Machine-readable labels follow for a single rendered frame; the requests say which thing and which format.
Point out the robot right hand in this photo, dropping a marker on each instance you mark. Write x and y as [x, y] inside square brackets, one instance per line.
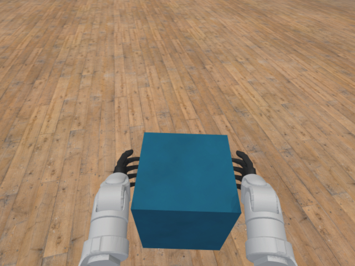
[247, 165]

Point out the robot right forearm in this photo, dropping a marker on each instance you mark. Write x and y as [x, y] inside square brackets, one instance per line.
[266, 243]

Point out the robot left forearm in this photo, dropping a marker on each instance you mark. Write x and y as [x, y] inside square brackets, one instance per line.
[107, 244]

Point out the robot left hand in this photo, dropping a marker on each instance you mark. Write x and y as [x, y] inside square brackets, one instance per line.
[123, 162]

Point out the carton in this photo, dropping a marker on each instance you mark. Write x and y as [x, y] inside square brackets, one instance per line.
[185, 194]

